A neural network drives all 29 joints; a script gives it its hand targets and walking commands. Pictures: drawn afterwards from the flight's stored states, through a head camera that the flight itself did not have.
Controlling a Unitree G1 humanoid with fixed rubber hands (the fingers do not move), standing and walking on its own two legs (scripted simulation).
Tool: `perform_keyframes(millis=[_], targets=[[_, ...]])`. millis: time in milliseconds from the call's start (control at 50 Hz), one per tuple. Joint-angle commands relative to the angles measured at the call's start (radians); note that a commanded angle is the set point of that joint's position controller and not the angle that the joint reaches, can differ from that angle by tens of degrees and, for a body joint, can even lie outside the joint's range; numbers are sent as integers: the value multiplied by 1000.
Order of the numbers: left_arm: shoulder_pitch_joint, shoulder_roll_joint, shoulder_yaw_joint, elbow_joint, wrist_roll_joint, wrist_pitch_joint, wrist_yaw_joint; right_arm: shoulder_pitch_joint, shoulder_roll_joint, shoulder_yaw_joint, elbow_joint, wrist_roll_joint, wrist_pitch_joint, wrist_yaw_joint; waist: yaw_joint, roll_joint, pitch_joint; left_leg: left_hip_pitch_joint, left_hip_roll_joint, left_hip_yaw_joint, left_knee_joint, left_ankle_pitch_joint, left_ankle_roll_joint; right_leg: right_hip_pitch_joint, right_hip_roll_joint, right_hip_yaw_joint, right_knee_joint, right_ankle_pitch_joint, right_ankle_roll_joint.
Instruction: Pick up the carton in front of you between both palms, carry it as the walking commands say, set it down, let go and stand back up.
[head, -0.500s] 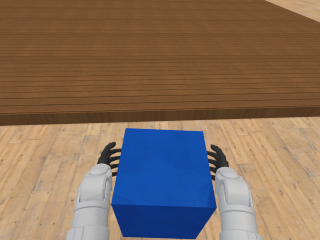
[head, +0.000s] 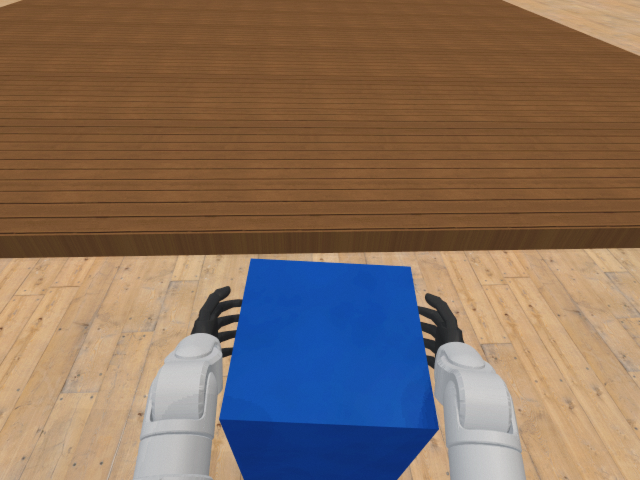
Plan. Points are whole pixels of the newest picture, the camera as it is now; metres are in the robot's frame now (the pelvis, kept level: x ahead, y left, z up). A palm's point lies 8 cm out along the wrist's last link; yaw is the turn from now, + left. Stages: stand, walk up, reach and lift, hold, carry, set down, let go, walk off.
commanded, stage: carry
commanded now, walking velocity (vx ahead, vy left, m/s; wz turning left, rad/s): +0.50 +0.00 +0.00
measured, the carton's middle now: (324, 377) +0.29 +0.00 -0.01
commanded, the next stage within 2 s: none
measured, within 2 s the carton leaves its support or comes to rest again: neither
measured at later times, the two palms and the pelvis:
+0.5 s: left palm (221, 235) +0.46 +0.17 +0.09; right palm (410, 234) +0.48 -0.13 +0.09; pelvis +0.21 +0.00 +0.01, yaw +3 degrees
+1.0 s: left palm (233, 148) +0.79 +0.21 +0.07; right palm (367, 154) +0.78 -0.09 +0.08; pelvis +0.53 +0.07 +0.01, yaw -1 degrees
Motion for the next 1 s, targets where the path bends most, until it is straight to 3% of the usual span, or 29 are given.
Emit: perform_keyframes(millis=[0, 40, 60, 100, 120, 140, 160, 180, 220, 280, 300, 320, 340, 360, 380, 400, 420, 460, 520, 600, 660, 680, 700, 720, 740, 780, 800, 860, 980], targets=[[-519, -861, -679, -145, -332, 36, -209, -535, 870, 679, -136, 329, 30, 197, 15, -62, -182, -119, 61, 16, 13, -180, 24, 46, -170, 165, -160, -304, -85], [-506, -824, -699, -183, -354, 96, -192, -538, 841, 706, -180, 365, 92, 189, 14, -146, -134, -185, 23, 100, 57, -145, 16, 40, -244, 266, -222, -365, -128], [-510, -810, -707, -206, -368, 128, -186, -546, 832, 718, -195, 387, 123, 186, 10, -154, -109, -177, 25, 117, 11, -116, 19, 22, -246, 251, -213, -325, -133], [-501, -797, -732, -261, -404, 188, -175, -529, 828, 739, -226, 422, 178, 178, 7, -64, -107, -5, 55, 86, -99, -55, 31, -92, -169, 95, -81, -153, -92], [-498, -804, -746, -289, -428, 215, -173, -497, 824, 743, -236, 430, 202, 174, -1, 69, -116, 124, 139, -47, -140, -33, 62, -216, -104, -27, 104, -37, -53], [-501, -817, -764, -315, -457, 243, -175, -443, 816, 735, -236, 430, 222, 167, -13, 253, -147, 295, 264, -234, -151, 155, 124, -402, -44, -134, 295, -40, -6], [-497, -828, -779, -338, -482, 266, -180, -402, 815, 734, -258, 432, 242, 157, -22, 297, -123, 383, 342, -346, -159, 376, 182, -555, -27, -168, 324, -204, 10], [-503, -848, -795, -360, -507, 282, -188, -409, 823, 743, -320, 438, 261, 149, -31, 226, -101, 429, 363, -364, -154, 523, 217, -622, -39, -151, 324, -295, 7], [-485, -871, -790, -404, -539, 307, -198, -444, 861, 761, -427, 462, 295, 141, -37, 129, -139, 447, 354, -276, -147, 553, 193, -568, -42, -163, 210, -245, -1], [-388, -882, -772, -464, -520, 336, -189, -413, 882, 780, -513, 492, 333, 150, -3, 140, -229, 196, 226, 10, -70, 443, 84, -71, 30, -264, -76, 54, -6], [-355, -876, -765, -480, -499, 342, -183, -367, 881, 785, -521, 499, 343, 157, 6, 90, -277, 10, 183, 101, 29, 437, 49, 240, 13, -242, -112, 134, -17], [-327, -863, -758, -477, -479, 350, -175, -394, 853, 787, -536, 509, 355, 164, 33, -71, -328, -188, 119, 187, 267, 262, 7, 448, -170, 26, -211, -58, -71], [-343, -856, -744, -461, -462, 355, -168, -468, 827, 799, -566, 529, 372, 171, 36, -308, -294, -481, 11, 206, 480, -79, -18, 561, -422, 443, -272, 10, -197], [-370, -856, -738, -487, -465, 366, -160, -487, 821, 807, -560, 542, 384, 177, 29, -222, -242, -583, 49, 103, 612, -177, 17, 529, -473, 500, -251, 152, -268], [-395, -851, -742, -507, -474, 378, -155, -484, 821, 797, -543, 552, 391, 182, 27, -119, -220, -615, 93, 82, 677, -169, 33, 497, -460, 418, -226, 247, -271], [-413, -849, -746, -519, -483, 388, -153, -471, 826, 786, -520, 554, 395, 183, 26, -39, -218, -620, 126, 72, 665, -118, 37, 477, -434, 328, -231, 270, -238], [-430, -851, -753, -527, -494, 395, -153, -457, 834, 776, -502, 551, 399, 181, 24, -11, -206, -597, 140, 76, 590, -67, 31, 441, -405, 244, -260, 257, -192], [-438, -853, -759, -519, -513, 407, -161, -426, 846, 761, -464, 528, 403, 172, 25, -56, -180, -531, 120, 128, 438, 8, 7, 395, -336, 98, -293, 304, -141], [-418, -843, -765, -487, -536, 417, -183, -374, 855, 743, -425, 478, 402, 152, 21, -112, -141, -464, 81, 195, 243, 95, -9, 348, -280, -41, -290, 394, -125], [-405, -845, -765, -473, -536, 415, -202, -372, 870, 740, -432, 452, 397, 141, 23, -177, -76, -285, 29, 300, 35, 229, 16, 240, -250, -149, -273, 498, -94], [-399, -853, -769, -487, -527, 409, -206, -354, 884, 745, -436, 452, 388, 147, -1, -152, -161, 40, -30, 374, -32, 252, 42, 163, -208, -264, -16, 679, -45], [-395, -846, -770, -490, -521, 406, -207, -351, 883, 744, -437, 453, 385, 150, -17, -108, -221, 233, -1, 340, -28, 188, 47, 58, -178, -271, 158, 578, -24], [-414, -834, -774, -494, -518, 405, -209, -352, 876, 742, -439, 451, 383, 153, -35, 28, -281, 381, 215, 12, -126, -71, 87, -111, -134, -254, 412, 316, 8], [-440, -848, -785, -504, -526, 408, -208, -370, 874, 746, -413, 446, 375, 159, -20, 276, -324, 534, 479, -468, -280, -150, 226, -391, -4, -192, 697, -139, 31], [-443, -854, -790, -492, -525, 402, -210, -367, 900, 753, -419, 467, 368, 162, -20, 225, -300, 483, 478, -483, -308, -39, 251, -460, -55, -63, 823, -149, 1], [-454, -903, -798, -497, -524, 378, -213, -398, 962, 779, -443, 487, 348, 167, -23, 64, -275, 377, 415, -273, -273, 187, 199, -462, -139, -38, 806, -60, -35], [-445, -932, -803, -489, -524, 367, -213, -418, 985, 791, -454, 497, 337, 169, -20, 30, -261, 316, 390, -182, -282, 249, 170, -437, -162, -37, 735, -8, -38], [-358, -970, -801, -464, -497, 332, -201, -384, 1000, 814, -470, 517, 318, 182, -16, 83, -268, 282, 336, -28, -309, 288, 144, -387, -146, -87, 563, 33, -26], [-286, -952, -808, -490, -455, 304, -175, -325, 935, 821, -501, 529, 307, 208, -16, 124, -165, 323, 270, 135, -315, 446, 133, -441, -109, -194, 226, 178, -1]])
